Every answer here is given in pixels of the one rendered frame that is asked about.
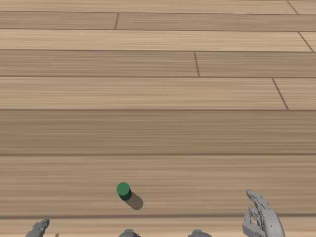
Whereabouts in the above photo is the right robot hand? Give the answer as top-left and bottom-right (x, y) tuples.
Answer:
(242, 190), (285, 237)

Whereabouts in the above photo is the left robot hand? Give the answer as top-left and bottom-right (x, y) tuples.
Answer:
(25, 219), (49, 237)

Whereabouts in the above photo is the can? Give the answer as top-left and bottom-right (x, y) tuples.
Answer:
(117, 182), (132, 201)

